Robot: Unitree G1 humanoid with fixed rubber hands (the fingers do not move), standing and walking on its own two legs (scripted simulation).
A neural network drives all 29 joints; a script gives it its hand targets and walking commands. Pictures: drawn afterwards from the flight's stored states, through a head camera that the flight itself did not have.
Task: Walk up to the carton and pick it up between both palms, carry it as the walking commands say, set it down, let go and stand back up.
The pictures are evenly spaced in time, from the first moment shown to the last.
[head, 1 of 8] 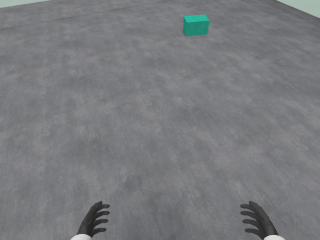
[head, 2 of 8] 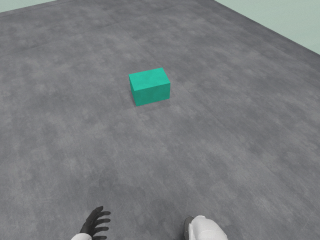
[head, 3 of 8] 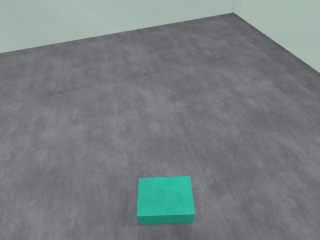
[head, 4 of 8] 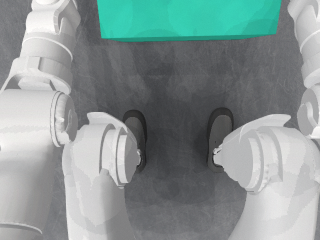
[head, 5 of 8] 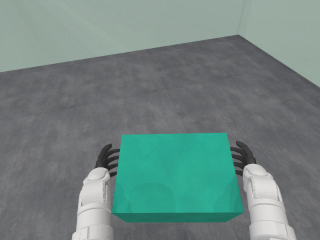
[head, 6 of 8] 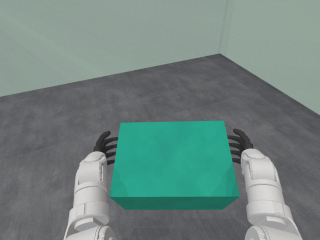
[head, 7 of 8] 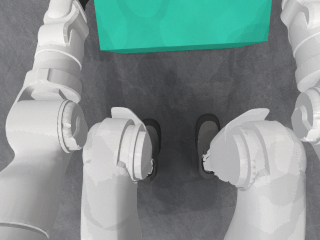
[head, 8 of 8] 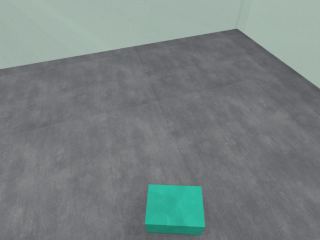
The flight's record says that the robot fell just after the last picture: no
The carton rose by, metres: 0.70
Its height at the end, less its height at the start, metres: +0.00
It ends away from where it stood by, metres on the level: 0.35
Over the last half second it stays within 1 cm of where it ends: yes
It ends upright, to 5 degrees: yes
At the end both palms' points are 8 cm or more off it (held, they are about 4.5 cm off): yes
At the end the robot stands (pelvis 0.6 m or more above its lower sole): yes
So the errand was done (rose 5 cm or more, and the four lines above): yes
